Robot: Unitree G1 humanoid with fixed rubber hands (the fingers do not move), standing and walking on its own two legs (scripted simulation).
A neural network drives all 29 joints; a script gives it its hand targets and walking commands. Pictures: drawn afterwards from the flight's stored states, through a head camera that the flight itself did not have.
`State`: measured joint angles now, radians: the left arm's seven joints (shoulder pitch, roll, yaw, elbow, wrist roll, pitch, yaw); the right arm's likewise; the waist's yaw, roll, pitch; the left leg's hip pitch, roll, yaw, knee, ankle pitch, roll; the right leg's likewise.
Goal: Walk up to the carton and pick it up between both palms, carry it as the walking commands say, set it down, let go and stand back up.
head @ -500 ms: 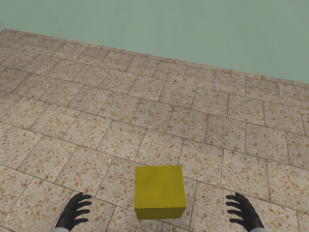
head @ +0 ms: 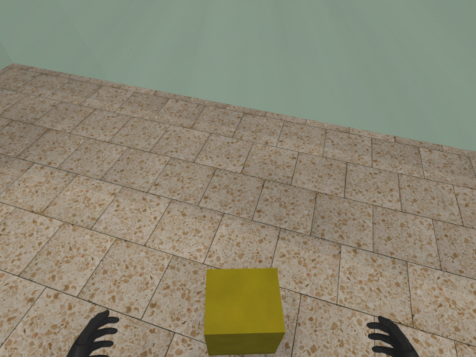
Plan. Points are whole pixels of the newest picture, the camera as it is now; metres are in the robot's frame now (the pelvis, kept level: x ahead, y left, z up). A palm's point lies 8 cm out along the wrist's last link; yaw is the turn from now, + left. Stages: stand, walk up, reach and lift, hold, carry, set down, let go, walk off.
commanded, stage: stand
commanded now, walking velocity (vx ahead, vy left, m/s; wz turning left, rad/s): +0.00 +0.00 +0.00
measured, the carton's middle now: (241, 312) +0.40 -0.01 -0.63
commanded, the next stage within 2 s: none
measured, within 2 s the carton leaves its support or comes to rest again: neither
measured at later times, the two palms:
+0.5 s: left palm out of the picture +0.14 +0.30 -0.09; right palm out of the picture +0.14 -0.29 -0.08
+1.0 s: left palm out of the picture +0.10 +0.31 -0.10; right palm out of the picture +0.10 -0.30 -0.08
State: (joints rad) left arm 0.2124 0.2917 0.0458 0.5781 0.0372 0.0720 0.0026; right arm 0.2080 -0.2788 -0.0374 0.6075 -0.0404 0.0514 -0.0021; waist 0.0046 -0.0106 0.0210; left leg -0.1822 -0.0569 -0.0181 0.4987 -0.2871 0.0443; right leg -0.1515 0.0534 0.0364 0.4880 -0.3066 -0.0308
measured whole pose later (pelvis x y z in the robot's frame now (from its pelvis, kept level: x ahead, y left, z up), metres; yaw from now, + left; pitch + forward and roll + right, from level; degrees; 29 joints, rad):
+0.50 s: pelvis +0.02 +0.01 +0.00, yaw +0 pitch -1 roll +0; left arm 0.17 0.35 0.02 0.83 0.03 0.00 0.03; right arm 0.15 -0.35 -0.02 0.84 -0.03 -0.01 -0.03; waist 0.00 -0.01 0.00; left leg -0.13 -0.06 -0.01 0.42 -0.27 0.06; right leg -0.10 0.04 0.05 0.41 -0.29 -0.02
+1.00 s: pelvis +0.00 +0.01 +0.01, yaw -1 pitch -2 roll +0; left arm 0.16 0.37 0.00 0.96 0.02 -0.01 0.02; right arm 0.14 -0.37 -0.01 0.98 -0.02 -0.02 -0.02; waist 0.00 -0.01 0.00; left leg -0.10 -0.06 -0.01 0.34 -0.20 0.06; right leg -0.08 0.03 0.05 0.34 -0.22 -0.01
